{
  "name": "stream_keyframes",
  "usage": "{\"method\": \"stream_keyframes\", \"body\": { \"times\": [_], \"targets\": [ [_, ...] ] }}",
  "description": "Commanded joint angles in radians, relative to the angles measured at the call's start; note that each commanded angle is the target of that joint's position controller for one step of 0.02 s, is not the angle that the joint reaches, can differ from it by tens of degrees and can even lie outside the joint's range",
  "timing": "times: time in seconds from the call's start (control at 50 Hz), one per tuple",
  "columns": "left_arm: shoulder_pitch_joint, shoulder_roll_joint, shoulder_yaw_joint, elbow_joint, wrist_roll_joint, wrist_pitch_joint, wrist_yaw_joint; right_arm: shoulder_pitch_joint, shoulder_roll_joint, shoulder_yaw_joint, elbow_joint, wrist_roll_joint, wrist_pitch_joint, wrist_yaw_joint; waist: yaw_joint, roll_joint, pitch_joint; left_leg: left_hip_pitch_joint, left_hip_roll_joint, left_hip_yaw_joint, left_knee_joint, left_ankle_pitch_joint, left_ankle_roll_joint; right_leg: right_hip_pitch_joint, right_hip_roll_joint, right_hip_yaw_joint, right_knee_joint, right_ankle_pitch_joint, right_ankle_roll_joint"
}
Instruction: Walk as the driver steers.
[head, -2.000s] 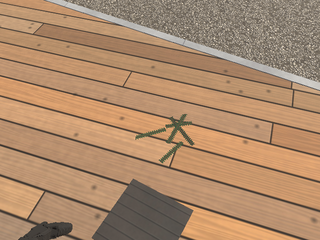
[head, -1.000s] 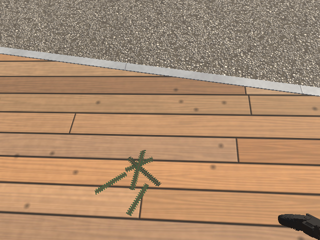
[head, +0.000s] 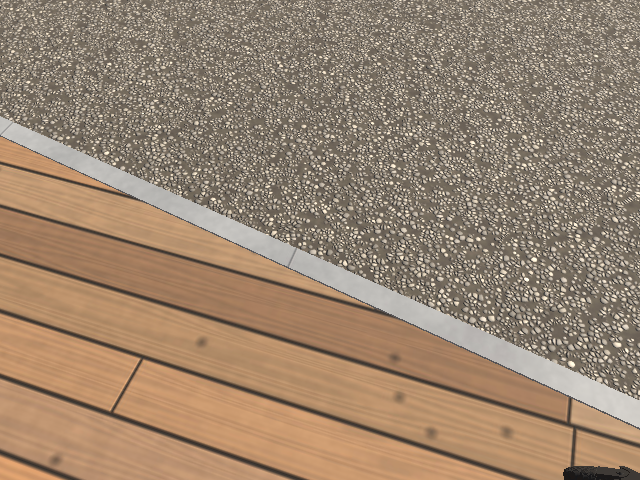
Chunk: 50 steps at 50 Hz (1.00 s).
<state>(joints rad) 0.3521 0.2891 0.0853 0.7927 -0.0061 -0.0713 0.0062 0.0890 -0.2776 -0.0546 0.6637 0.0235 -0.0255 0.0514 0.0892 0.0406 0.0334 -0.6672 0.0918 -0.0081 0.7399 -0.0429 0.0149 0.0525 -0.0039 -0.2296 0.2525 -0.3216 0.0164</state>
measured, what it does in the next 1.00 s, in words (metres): walks ahead, turning left: left foot, then right foot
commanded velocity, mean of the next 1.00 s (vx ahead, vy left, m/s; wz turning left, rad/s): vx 0.44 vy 0.00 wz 0.59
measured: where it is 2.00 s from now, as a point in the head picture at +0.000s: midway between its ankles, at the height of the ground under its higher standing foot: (285, 432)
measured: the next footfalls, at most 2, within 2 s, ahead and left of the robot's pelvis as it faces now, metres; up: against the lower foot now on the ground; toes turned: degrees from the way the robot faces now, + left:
left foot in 0.10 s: +0.22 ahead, +0.12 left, +0.00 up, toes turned +6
right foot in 0.56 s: +0.53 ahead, +0.00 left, +0.00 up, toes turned +24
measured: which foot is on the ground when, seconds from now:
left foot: up 0.00-0.08, down 0.10-0.58, up 0.60-1.00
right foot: down 0.00-0.10, up 0.12-0.54, down 0.56-1.00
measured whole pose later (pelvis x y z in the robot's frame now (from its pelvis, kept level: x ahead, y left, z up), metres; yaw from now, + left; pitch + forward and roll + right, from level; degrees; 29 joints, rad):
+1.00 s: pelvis +0.47 +0.11 +0.00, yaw +36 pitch +0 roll -3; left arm 0.20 0.27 0.10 0.72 -0.03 -0.03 0.02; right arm 0.14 -0.27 -0.07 0.66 0.02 0.03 0.03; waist 0.05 0.02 0.08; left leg -0.54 0.07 0.00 0.71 -0.17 -0.02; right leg -0.10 -0.03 -0.22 0.45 -0.33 0.01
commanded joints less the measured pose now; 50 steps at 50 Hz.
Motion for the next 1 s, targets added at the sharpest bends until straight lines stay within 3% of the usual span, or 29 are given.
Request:
{"method": "stream_keyframes", "body": {
  "times": [0.02,0.06,0.08,0.1,0.12,0.14,0.16,0.18,0.2,0.22,0.26,0.34,0.4,0.46,0.52,0.54,0.56,0.58,0.6,0.62,0.64,0.66,0.68,0.7,0.74,0.82,0.9,0.96,1.0],
  "targets": [
    [-0.043,0.193,0.051,-0.06,-0.017,0.005,0.005,-0.075,-0.065,-0.018,-0.098,0.004,-0.013,0.013,-0.038,-0.109,0.045,0.03,-0.026,0.055,-0.063,-0.077,0.048,0.002,-0.281,0.057,-0.004,0.605,-0.133],
    [-0.054,0.221,0.06,-0.064,-0.026,0.021,0.01,0.025,-0.108,-0.045,-0.086,-0.001,-0.006,0.01,-0.106,-0.123,-0.038,0.199,-0.11,0.121,-0.085,-0.17,0.096,0.022,-0.271,0.027,0.197,0.943,-0.113],
    [-0.07,0.211,0.056,-0.068,-0.039,0.027,0.014,0.171,-0.147,-0.07,-0.051,0.003,-0.001,0.001,-0.189,-0.101,-0.117,0.407,-0.16,0.138,-0.17,-0.107,0.134,-0.033,-0.238,-0.001,0.397,0.976,-0.087],
    [-0.052,0.173,0.04,-0.081,-0.023,0.023,0.019,0.334,-0.223,-0.104,-0.018,0.007,0.009,-0.016,-0.257,-0.031,-0.202,0.718,-0.098,-0.001,-0.19,-0.065,0.182,-0.267,-0.2,0.001,0.686,0.711,-0.04],
    [0.03,0.022,-0.01,-0.143,0.019,0.001,0.008,0.306,-0.347,-0.119,-0.031,0.012,0.001,-0.022,-0.129,0.253,-0.268,1.026,0.166,-0.575,-0.262,-0.196,0.363,-0.731,0.004,0.079,1.056,-0.244,0.026],
    [-0.061,0.091,-0.006,-0.155,-0.013,-0.037,-0.001,0.344,-0.282,-0.098,-0.055,0.007,-0.012,-0.012,-0.204,0.14,-0.408,1.085,0.222,-0.801,-0.407,-0.351,0.397,-0.832,0.021,0.311,1.154,-0.294,0.009],
    [-0.142,0.143,0.008,-0.182,-0.051,-0.056,-0.008,0.31,-0.216,-0.079,-0.042,0.003,-0.021,-0.01,-0.208,0.077,-0.271,1.0,0.203,-0.677,-0.433,-0.303,0.35,-0.904,-0.021,0.312,1.141,-0.204,-0.008],
    [-0.154,0.133,0.004,-0.18,-0.041,-0.067,-0.005,0.256,-0.189,-0.069,-0.044,0.007,-0.024,-0.012,-0.168,0.012,-0.183,0.857,0.16,-0.565,-0.429,-0.231,0.318,-0.872,-0.063,0.31,1.063,-0.12,-0.018],
    [-0.163,0.133,0.008,-0.175,-0.009,-0.071,0.003,0.188,-0.161,-0.061,-0.053,0.003,-0.023,-0.016,-0.131,-0.02,-0.132,0.726,0.13,-0.488,-0.429,-0.135,0.294,-0.817,-0.089,0.307,0.99,-0.078,-0.013],
    [-0.144,0.142,0.017,-0.169,0.003,-0.063,0.004,0.139,-0.133,-0.051,-0.073,-0.013,-0.026,-0.021,-0.095,-0.003,-0.115,0.627,0.102,-0.434,-0.444,-0.05,0.285,-0.748,-0.111,0.32,0.942,-0.042,-0.011],
    [-0.134,0.127,0.018,-0.167,0.012,-0.04,0.004,0.113,-0.135,-0.051,-0.072,-0.018,-0.034,-0.03,-0.07,0.012,-0.098,0.518,0.083,-0.386,-0.475,0.061,0.289,-0.692,-0.112,0.304,0.872,-0.007,0.01],
    [-0.241,0.06,-0.004,-0.197,0.025,-0.027,0.006,0.164,-0.16,-0.059,-0.031,-0.008,-0.031,-0.059,-0.097,0.004,-0.056,0.413,0.017,-0.266,-0.466,0.17,0.256,-0.673,-0.076,0.273,0.65,0.206,0.051],
    [-0.353,0.031,-0.016,-0.227,0.011,-0.035,-0.005,0.209,-0.157,-0.058,-0.01,0.004,-0.021,-0.07,-0.145,0.02,-0.049,0.383,-0.025,-0.243,-0.431,0.109,0.213,-0.59,-0.011,0.255,0.434,0.379,0.054],
    [-0.417,0.038,-0.012,-0.258,0.004,-0.048,-0.02,0.268,-0.158,-0.06,0.011,0.01,0.0,-0.077,-0.169,0.038,-0.048,0.434,-0.003,-0.319,-0.367,0.056,0.211,-0.557,0.025,0.271,0.335,0.372,0.045],
    [-0.374,0.074,0.011,-0.271,-0.005,-0.056,-0.026,0.263,-0.152,-0.06,0.007,0.013,0.006,-0.082,-0.127,0.082,-0.057,0.509,0.028,-0.42,-0.283,0.06,0.189,-0.483,0.028,0.292,0.264,0.27,0.004],
    [-0.313,0.08,0.022,-0.26,-0.002,-0.06,-0.026,0.227,-0.139,-0.057,-0.004,0.013,0.006,-0.083,-0.084,0.09,-0.078,0.495,0.008,-0.419,-0.237,0.068,0.17,-0.383,0.026,0.278,0.213,0.302,-0.022],
    [-0.222,0.106,0.036,-0.25,0.012,-0.063,-0.022,0.212,-0.097,-0.043,-0.018,0.007,0.002,-0.08,-0.038,0.065,-0.151,0.445,-0.043,-0.376,-0.098,0.063,0.134,-0.201,-0.029,0.306,0.211,0.338,-0.06],
    [-0.079,0.163,0.05,-0.246,0.022,-0.061,-0.015,0.237,-0.036,-0.02,-0.043,-0.019,0.0,-0.077,-0.001,-0.093,-0.301,0.3,-0.119,-0.281,0.193,-0.217,0.089,0.077,-0.219,0.504,0.24,0.415,-0.109],
    [-0.021,0.197,0.059,-0.216,0.017,-0.052,-0.024,0.406,-0.032,-0.016,-0.047,0.021,-0.006,-0.074,-0.071,-0.394,-0.408,-0.002,-0.203,-0.203,0.453,-0.623,0.032,0.294,-0.428,0.953,0.138,0.105,-0.285],
    [-0.042,0.107,0.043,-0.235,-0.008,-0.046,-0.027,0.381,-0.125,-0.038,-0.015,0.026,-0.003,-0.072,-0.045,-0.258,-0.301,-0.119,-0.114,-0.194,0.588,-0.546,0.01,0.217,-0.412,1.014,0.081,-0.241,-0.276],
    [-0.074,0.069,0.032,-0.238,-0.014,-0.037,-0.021,0.272,-0.157,-0.05,-0.025,0.023,0.003,-0.072,-0.022,-0.15,-0.158,-0.146,-0.088,-0.161,0.639,-0.446,-0.007,0.083,-0.366,0.883,0.044,-0.304,-0.231],
    [-0.123,0.065,0.026,-0.238,-0.003,-0.027,-0.014,0.221,-0.146,-0.053,-0.035,0.015,0.005,-0.075,-0.043,-0.08,-0.078,-0.119,-0.064,-0.132,0.64,-0.38,-0.016,-0.05,-0.332,0.768,0.019,-0.208,-0.206],
    [-0.15,0.051,0.021,-0.23,0.008,-0.022,-0.013,0.19,-0.136,-0.055,-0.04,0.008,0.007,-0.073,-0.056,-0.085,-0.018,-0.105,-0.042,-0.129,0.614,-0.337,-0.02,-0.14,-0.288,0.662,-0.002,-0.101,-0.206],
    [-0.17,0.042,0.018,-0.224,0.018,-0.024,-0.011,0.215,-0.117,-0.055,-0.034,0.013,0.011,-0.069,-0.086,-0.126,-0.006,-0.049,-0.016,-0.126,0.587,-0.307,-0.021,-0.209,-0.253,0.566,-0.027,-0.037,-0.192],
    [-0.188,0.017,0.015,-0.208,0.015,-0.032,-0.012,0.228,-0.09,-0.053,-0.016,0.015,0.022,-0.072,-0.097,-0.149,-0.001,0.009,-0.006,-0.102,0.542,-0.293,-0.033,-0.261,-0.223,0.437,-0.049,0.122,-0.193],
    [-0.206,0.07,0.036,-0.177,0.022,-0.031,-0.003,0.164,-0.054,-0.041,-0.034,0.002,0.033,-0.074,-0.104,-0.13,-0.032,0.012,0.004,-0.082,0.356,-0.216,-0.077,-0.205,-0.242,0.252,0.011,0.677,-0.218],
    [-0.228,0.11,0.046,-0.163,0.0,0.004,0.016,0.09,-0.032,-0.022,-0.043,0.001,0.035,-0.035,-0.07,-0.13,-0.061,0.14,0.003,-0.011,0.087,-0.066,-0.065,-0.191,-0.236,0.127,0.048,0.697,-0.201],
    [-0.198,0.14,0.054,-0.144,-0.026,0.025,0.017,0.055,-0.06,-0.035,-0.07,0.002,0.042,-0.016,-0.06,-0.13,-0.067,0.188,-0.02,0.03,-0.014,-0.113,-0.041,-0.144,-0.278,0.12,0.114,0.678,-0.188],
    [-0.218,0.146,0.056,-0.145,-0.047,0.036,0.019,0.098,-0.082,-0.052,-0.068,0.0,0.045,-0.013,-0.097,-0.129,-0.08,0.269,-0.057,0.065,-0.114,-0.134,-0.005,-0.13,-0.283,0.096,0.232,0.708,-0.15]
  ]
}}
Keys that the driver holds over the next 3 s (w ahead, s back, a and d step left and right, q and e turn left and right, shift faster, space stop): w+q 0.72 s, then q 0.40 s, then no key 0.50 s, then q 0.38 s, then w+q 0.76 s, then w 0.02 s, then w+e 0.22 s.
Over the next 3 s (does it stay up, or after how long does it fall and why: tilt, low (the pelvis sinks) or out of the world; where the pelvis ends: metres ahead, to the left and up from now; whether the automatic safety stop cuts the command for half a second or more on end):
stays up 0.56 0.51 0.01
